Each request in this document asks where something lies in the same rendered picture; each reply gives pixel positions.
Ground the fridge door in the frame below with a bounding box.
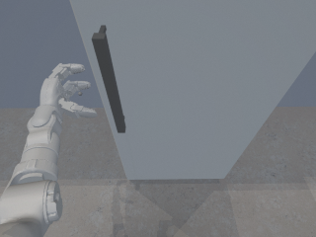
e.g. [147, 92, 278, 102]
[71, 0, 316, 180]

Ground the robot left upper arm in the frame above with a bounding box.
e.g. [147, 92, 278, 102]
[0, 179, 63, 237]

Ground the robot left hand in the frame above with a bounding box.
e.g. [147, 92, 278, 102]
[39, 63, 98, 119]

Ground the left robot forearm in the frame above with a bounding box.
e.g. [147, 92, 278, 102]
[0, 105, 63, 206]

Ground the handle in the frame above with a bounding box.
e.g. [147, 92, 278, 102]
[91, 25, 126, 133]

